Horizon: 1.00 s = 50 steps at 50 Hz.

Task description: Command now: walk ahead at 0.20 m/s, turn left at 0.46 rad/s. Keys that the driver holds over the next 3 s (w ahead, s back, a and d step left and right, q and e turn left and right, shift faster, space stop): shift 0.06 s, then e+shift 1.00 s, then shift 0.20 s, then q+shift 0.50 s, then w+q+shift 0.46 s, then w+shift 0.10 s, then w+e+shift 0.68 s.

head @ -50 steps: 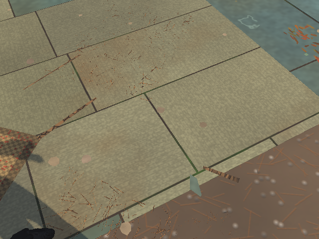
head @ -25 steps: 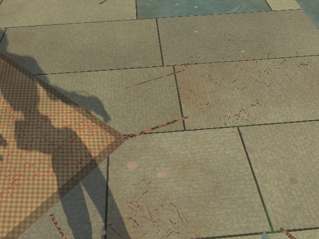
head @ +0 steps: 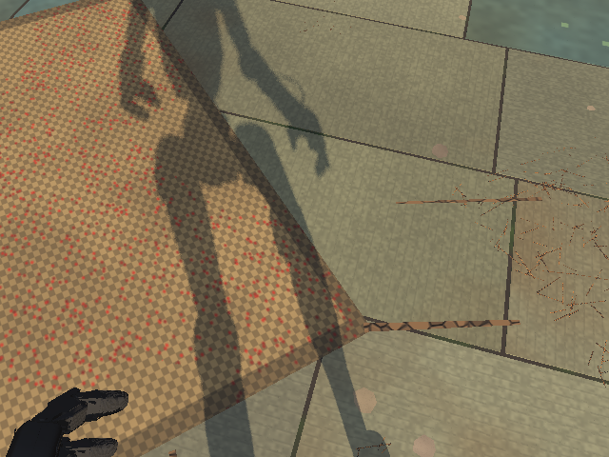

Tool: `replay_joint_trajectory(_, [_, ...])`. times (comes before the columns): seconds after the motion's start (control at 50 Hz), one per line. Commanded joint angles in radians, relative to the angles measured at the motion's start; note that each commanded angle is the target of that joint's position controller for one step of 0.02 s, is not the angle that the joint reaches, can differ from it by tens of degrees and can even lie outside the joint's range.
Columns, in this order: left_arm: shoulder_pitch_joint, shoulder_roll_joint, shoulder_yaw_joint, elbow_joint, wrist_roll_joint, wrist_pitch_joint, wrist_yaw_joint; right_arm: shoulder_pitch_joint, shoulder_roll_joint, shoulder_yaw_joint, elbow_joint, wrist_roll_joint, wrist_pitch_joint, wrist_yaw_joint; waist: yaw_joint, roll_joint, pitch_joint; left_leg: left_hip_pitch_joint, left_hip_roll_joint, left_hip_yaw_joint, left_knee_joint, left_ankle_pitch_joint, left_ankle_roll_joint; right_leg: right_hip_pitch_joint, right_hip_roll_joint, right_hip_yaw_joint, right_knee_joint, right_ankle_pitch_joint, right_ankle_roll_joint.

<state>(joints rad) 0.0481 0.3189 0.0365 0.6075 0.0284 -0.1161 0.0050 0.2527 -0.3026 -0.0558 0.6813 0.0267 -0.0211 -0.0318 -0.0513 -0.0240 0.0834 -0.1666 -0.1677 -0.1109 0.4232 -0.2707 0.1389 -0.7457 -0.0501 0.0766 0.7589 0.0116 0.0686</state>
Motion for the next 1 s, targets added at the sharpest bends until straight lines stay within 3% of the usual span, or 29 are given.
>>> replay_joint_trajectory(0.02, [-0.041, 0.017, 0.002, -0.047, -0.008, -0.012, -0.034, 0.071, -0.135, -0.039, -0.014, 0.004, 0.009, -0.036, -0.032, 0.074, -0.154, -0.077, 0.154, -0.051, -0.021, 0.701, -0.075, 0.314, 0.119, -0.119, -0.211, 0.271, -0.020])
replay_joint_trajectory(0.06, [-0.066, 0.048, 0.012, -0.057, -0.009, -0.021, -0.048, 0.081, -0.132, -0.040, 0.000, -0.010, 0.015, -0.047, -0.028, 0.107, -0.137, -0.019, 0.193, -0.109, 0.025, 0.652, -0.083, 0.314, 0.108, -0.084, -0.260, 0.268, -0.044])
replay_joint_trajectory(0.1, [0.089, 0.096, 0.034, 0.000, -0.010, -0.032, -0.054, 0.053, -0.100, -0.031, -0.002, -0.037, 0.011, -0.048, 0.039, 0.142, -0.184, 0.068, 0.217, -0.110, 0.156, 0.773, -0.093, 0.384, 0.114, -0.100, -0.267, 0.227, -0.073])
replay_joint_trajectory(0.12, [0.217, 0.098, 0.039, 0.042, -0.010, -0.039, -0.053, 0.001, -0.090, -0.026, -0.013, -0.041, 0.008, -0.041, 0.112, 0.143, -0.211, 0.071, 0.196, -0.063, 0.292, 0.834, -0.113, 0.485, 0.111, -0.118, -0.329, 0.293, -0.096])
replay_joint_trajectory(0.14, [0.333, 0.127, 0.043, 0.069, 0.001, -0.046, -0.048, -0.003, -0.067, -0.018, -0.034, -0.058, 0.003, -0.030, 0.152, 0.029, -0.302, -0.057, 0.132, -0.029, 0.591, 0.570, -0.152, 0.737, -0.009, 0.006, -0.292, 0.595, -0.181])
replay_joint_trajectory(0.16, [0.284, 0.119, 0.029, 0.050, 0.024, -0.032, -0.043, 0.202, -0.023, -0.004, -0.009, -0.058, 0.004, -0.010, 0.047, -0.219, -0.444, -0.359, 0.019, -0.012, 0.955, -0.390, -0.242, 1.047, -0.310, 0.457, -0.235, 0.800, -0.427])
replay_joint_trajectory(0.18, [0.252, 0.122, 0.041, 0.017, 0.002, -0.006, -0.035, 0.204, -0.133, -0.017, -0.007, -0.044, 0.008, 0.012, 0.069, -0.142, -0.522, -0.381, 0.041, -0.084, 1.022, -0.345, -0.232, 1.026, -0.303, 0.633, -0.342, 0.494, -0.466])
replay_joint_trajectory(0.2, [0.162, 0.127, 0.049, -0.024, -0.022, 0.018, -0.023, 0.064, -0.170, -0.029, -0.039, -0.021, 0.020, 0.016, 0.085, -0.059, -0.378, -0.469, 0.067, -0.085, 1.075, -0.271, -0.226, 0.909, -0.265, 0.602, -0.382, 0.119, -0.435])
replay_joint_trajectory(0.22, [0.120, 0.103, 0.041, -0.043, -0.032, 0.043, -0.011, -0.034, -0.156, -0.023, -0.069, -0.035, 0.031, 0.012, 0.086, 0.057, -0.269, -0.490, 0.077, -0.056, 1.044, -0.215, -0.206, 0.740, -0.209, 0.554, -0.451, -0.142, -0.385])
replay_joint_trajectory(0.24, [0.098, 0.109, 0.038, -0.055, -0.034, 0.059, 0.000, -0.064, -0.130, -0.018, -0.088, -0.044, 0.041, 0.010, 0.060, 0.094, -0.189, -0.480, 0.086, -0.053, 0.996, -0.179, -0.196, 0.600, -0.181, 0.545, -0.498, -0.285, -0.359])
replay_joint_trajectory(0.28, [0.075, 0.111, 0.045, -0.066, -0.033, 0.076, 0.002, -0.027, -0.084, -0.009, -0.088, -0.044, 0.044, 0.010, 0.008, 0.031, -0.103, -0.399, 0.107, -0.045, 0.768, -0.151, -0.179, 0.431, -0.070, 0.460, -0.541, -0.370, -0.298])
replay_joint_trajectory(0.32, [0.089, 0.105, 0.055, -0.070, -0.031, 0.090, 0.002, -0.021, -0.049, -0.002, -0.063, -0.040, 0.031, 0.000, 0.019, -0.026, -0.130, -0.317, 0.092, 0.000, 0.553, -0.176, -0.187, 0.406, -0.014, 0.379, -0.529, -0.250, -0.278])
replay_joint_trajectory(0.36, [0.124, 0.135, 0.073, -0.062, -0.037, 0.107, 0.010, -0.044, -0.038, -0.001, -0.059, -0.038, 0.026, -0.007, 0.031, -0.066, -0.192, -0.259, 0.081, -0.006, 0.449, -0.151, -0.201, 0.433, -0.011, 0.389, -0.506, -0.223, -0.285])
replay_joint_trajectory(0.42, [0.130, 0.150, 0.090, -0.069, -0.051, 0.134, 0.023, -0.086, -0.059, -0.011, -0.055, -0.026, 0.020, -0.003, 0.052, -0.120, -0.203, -0.216, 0.070, -0.022, 0.322, -0.050, -0.204, 0.435, -0.003, 0.430, -0.505, -0.330, -0.253])
replay_joint_trajectory(0.48, [0.140, 0.148, 0.100, -0.075, -0.051, 0.158, 0.034, -0.109, -0.067, -0.021, -0.049, -0.016, 0.003, 0.007, 0.063, -0.156, -0.193, -0.166, 0.059, -0.031, 0.182, -0.022, -0.186, 0.451, 0.008, 0.484, -0.491, -0.408, -0.218])
replay_joint_trajectory(0.52, [0.129, 0.139, 0.101, -0.082, -0.057, 0.167, 0.038, -0.062, -0.082, -0.035, -0.024, -0.011, -0.011, 0.013, 0.031, -0.158, -0.192, -0.043, 0.087, -0.027, 0.004, 0.069, -0.156, 0.416, 0.041, 0.491, -0.448, -0.449, -0.177])
replay_joint_trajectory(0.54, [0.156, 0.109, 0.092, -0.081, -0.059, 0.168, 0.037, -0.036, -0.123, -0.050, -0.018, -0.018, -0.012, 0.009, 0.029, -0.101, -0.213, 0.069, 0.201, -0.096, -0.078, 0.063, -0.110, 0.342, 0.091, 0.443, -0.350, -0.559, -0.135])
replay_joint_trajectory(0.56, [0.149, 0.071, 0.083, -0.106, -0.063, 0.165, 0.034, -0.039, -0.203, -0.064, -0.022, -0.050, -0.004, 0.006, 0.049, 0.145, -0.196, 0.118, 0.420, -0.343, -0.147, -0.013, 0.017, 0.159, 0.203, 0.245, -0.118, -0.641, -0.090])
replay_joint_trajectory(0.58, [0.199, 0.116, 0.097, -0.102, -0.055, 0.149, 0.024, -0.119, -0.180, -0.058, -0.045, -0.087, -0.004, 0.007, 0.089, 0.263, -0.172, 0.031, 0.525, -0.461, -0.177, 0.039, 0.086, 0.109, 0.201, 0.152, 0.142, -0.591, -0.048])
replay_joint_trajectory(0.6, [0.221, 0.173, 0.113, -0.076, -0.053, 0.146, 0.017, -0.187, -0.118, -0.042, -0.075, -0.083, -0.005, -0.002, 0.106, 0.214, -0.148, -0.008, 0.509, -0.374, -0.165, 0.073, 0.081, 0.106, 0.141, 0.115, 0.271, -0.518, -0.022])
replay_joint_trajectory(0.62, [0.244, 0.175, 0.115, -0.049, -0.053, 0.153, 0.017, -0.229, -0.081, -0.032, -0.087, -0.064, -0.002, -0.011, 0.111, 0.159, -0.129, -0.029, 0.439, -0.259, -0.143, 0.078, 0.041, 0.114, 0.124, 0.092, 0.332, -0.450, -0.007])
replay_joint_trajectory(0.64, [0.267, 0.150, 0.109, -0.033, -0.048, 0.161, 0.021, -0.242, -0.074, -0.028, -0.090, -0.046, 0.002, -0.019, 0.109, 0.135, -0.123, -0.015, 0.402, -0.197, -0.129, 0.101, 0.022, 0.093, 0.112, 0.074, 0.414, -0.403, 0.007])
replay_joint_trajectory(0.66, [0.277, 0.127, 0.100, -0.031, -0.047, 0.168, 0.019, -0.237, -0.070, -0.022, -0.090, -0.041, 0.006, -0.024, 0.100, 0.130, -0.107, -0.020, 0.391, -0.143, -0.125, 0.164, 0.028, 0.073, 0.096, 0.050, 0.493, -0.383, 0.021])
replay_joint_trajectory(0.72, [0.182, 0.101, 0.080, -0.084, -0.061, 0.168, 0.014, -0.166, -0.086, -0.023, -0.076, -0.051, 0.018, -0.032, 0.041, 0.139, -0.085, 0.052, 0.383, -0.033, -0.134, 0.263, 0.061, 0.005, 0.025, -0.030, 0.461, -0.324, 0.059])
replay_joint_trajectory(0.76, [0.130, 0.092, 0.071, -0.114, -0.060, 0.165, 0.008, -0.113, -0.112, -0.032, -0.061, -0.054, 0.026, -0.030, 0.003, 0.148, -0.099, 0.128, 0.414, -0.014, -0.130, 0.309, 0.085, -0.012, -0.011, -0.041, 0.391, -0.326, 0.078])
replay_joint_trajectory(0.8, [0.113, 0.079, 0.063, -0.132, -0.057, 0.164, 0.000, -0.097, -0.139, -0.043, -0.053, -0.053, 0.030, -0.023, -0.008, 0.156, -0.115, 0.161, 0.441, 0.019, -0.126, 0.353, 0.097, 0.015, -0.038, -0.052, 0.318, -0.340, 0.079])
replay_joint_trajectory(0.9, [0.098, 0.066, 0.055, -0.143, -0.051, 0.176, -0.016, -0.130, -0.181, -0.068, -0.046, -0.040, 0.028, 0.005, 0.005, 0.169, -0.137, 0.122, 0.479, 0.144, -0.106, 0.446, 0.083, 0.184, -0.044, -0.121, 0.124, -0.347, 0.037])
replay_joint_trajectory(0.96, [0.090, 0.076, 0.065, -0.147, -0.055, 0.198, -0.026, -0.131, -0.192, -0.080, -0.033, -0.014, 0.017, 0.024, 0.018, 0.187, -0.153, 0.131, 0.508, 0.194, -0.051, 0.489, 0.046, 0.285, -0.025, -0.154, -0.015, -0.360, -0.011])
replay_joint_trajectory(1.0, [0.123, 0.087, 0.081, -0.137, -0.058, 0.210, -0.034, -0.140, -0.185, -0.084, -0.024, 0.006, 0.012, 0.030, 0.057, 0.178, -0.168, 0.111, 0.509, 0.241, 0.041, 0.468, -0.012, 0.403, 0.001, -0.171, -0.180, -0.296, -0.063])
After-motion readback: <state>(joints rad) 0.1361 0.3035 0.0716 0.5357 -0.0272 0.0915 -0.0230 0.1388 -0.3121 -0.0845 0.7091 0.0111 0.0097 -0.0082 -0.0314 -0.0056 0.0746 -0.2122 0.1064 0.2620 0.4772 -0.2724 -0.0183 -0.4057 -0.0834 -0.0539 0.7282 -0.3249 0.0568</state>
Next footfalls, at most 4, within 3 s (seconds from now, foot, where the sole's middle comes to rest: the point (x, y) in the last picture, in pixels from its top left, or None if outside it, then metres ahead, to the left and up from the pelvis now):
0.12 right None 0.32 -0.08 -0.78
0.54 left None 0.32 0.12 -0.78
1.04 right None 0.17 -0.09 -0.78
1.46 left None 0.37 0.04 -0.78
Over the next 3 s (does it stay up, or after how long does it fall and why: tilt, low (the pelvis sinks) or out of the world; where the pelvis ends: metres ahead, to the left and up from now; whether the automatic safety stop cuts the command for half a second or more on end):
stays up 1.02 -0.04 -0.01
